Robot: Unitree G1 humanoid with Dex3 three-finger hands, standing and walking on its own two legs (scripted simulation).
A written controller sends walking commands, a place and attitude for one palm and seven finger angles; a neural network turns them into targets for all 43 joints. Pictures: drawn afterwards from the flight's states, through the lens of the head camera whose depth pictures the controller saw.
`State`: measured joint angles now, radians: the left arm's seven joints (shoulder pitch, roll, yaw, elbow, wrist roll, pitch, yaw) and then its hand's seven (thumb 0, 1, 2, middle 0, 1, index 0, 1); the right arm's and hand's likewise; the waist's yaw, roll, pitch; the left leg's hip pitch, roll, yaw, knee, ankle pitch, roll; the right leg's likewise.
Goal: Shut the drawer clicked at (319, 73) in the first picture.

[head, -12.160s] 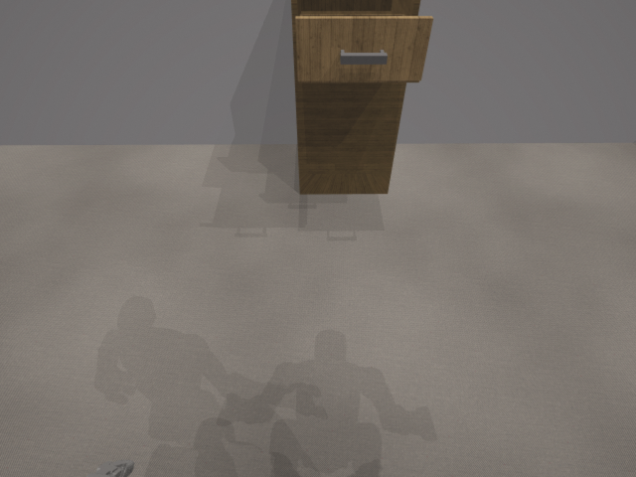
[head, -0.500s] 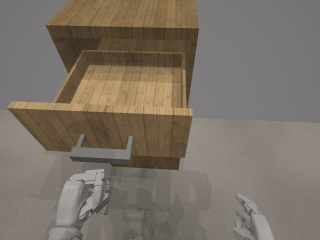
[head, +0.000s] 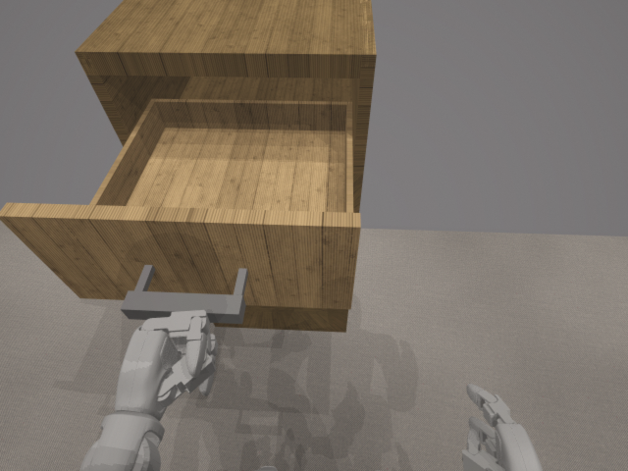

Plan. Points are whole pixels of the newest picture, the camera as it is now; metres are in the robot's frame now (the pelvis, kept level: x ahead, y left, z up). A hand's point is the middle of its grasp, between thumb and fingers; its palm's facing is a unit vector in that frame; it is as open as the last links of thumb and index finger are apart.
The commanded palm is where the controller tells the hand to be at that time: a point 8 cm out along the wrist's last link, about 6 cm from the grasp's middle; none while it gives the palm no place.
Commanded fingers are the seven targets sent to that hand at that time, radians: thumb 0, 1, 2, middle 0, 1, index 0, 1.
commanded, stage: push the drawer shut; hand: left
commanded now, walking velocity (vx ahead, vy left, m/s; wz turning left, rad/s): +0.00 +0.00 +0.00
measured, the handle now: (190, 290) +0.32 +0.16 +0.08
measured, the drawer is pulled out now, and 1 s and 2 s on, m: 0.29 0.19 0.06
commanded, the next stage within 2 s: none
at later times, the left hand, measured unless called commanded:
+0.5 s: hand (213, 330) +0.27 +0.12 +0.07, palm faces -0.07 -1.00 -0.07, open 3.0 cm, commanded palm +0.28 +0.18 +0.08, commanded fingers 0.00 0.90 0.90 -1.40 -1.60 -1.40 -1.60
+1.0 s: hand (219, 285) +0.33 +0.13 +0.07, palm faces -0.06 -1.00 -0.05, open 3.0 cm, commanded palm +0.33 +0.18 +0.08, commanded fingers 0.00 0.90 0.90 -1.40 -1.60 -1.40 -1.60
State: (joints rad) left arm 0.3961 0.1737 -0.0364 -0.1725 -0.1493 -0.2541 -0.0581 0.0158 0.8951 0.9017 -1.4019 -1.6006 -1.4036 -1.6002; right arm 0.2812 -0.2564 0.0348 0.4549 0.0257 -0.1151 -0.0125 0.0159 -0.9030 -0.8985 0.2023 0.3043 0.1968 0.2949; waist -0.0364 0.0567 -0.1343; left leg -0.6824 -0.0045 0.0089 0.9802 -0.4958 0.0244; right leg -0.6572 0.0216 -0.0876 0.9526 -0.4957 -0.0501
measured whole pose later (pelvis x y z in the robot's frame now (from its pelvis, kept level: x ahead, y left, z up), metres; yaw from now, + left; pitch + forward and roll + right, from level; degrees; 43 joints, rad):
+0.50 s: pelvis -0.02 +0.00 +0.01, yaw +1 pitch +10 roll -1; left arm 0.07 0.20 -0.03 0.12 -0.16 -0.26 -0.06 -0.02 0.80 0.96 -1.40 -1.60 -1.40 -1.60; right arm 0.22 -0.26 0.05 0.55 0.04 -0.12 -0.03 0.02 -0.90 -0.90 0.20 0.30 0.20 0.29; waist -0.03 0.05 -0.09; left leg -0.67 -0.01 -0.01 0.94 -0.44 0.02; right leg -0.64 0.01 -0.10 0.91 -0.45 -0.05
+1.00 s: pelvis -0.02 +0.01 +0.01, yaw +0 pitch +10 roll -1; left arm -0.19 0.18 0.03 0.41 -0.15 -0.33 -0.04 -0.02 0.76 0.91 -1.40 -1.60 -1.40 -1.60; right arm 0.26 -0.26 0.03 0.61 0.03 -0.08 -0.01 0.01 -0.90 -0.90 0.20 0.30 0.20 0.29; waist -0.05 0.03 -0.07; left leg -0.65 -0.02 0.02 0.89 -0.42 0.04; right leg -0.63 0.01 -0.07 0.87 -0.42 -0.04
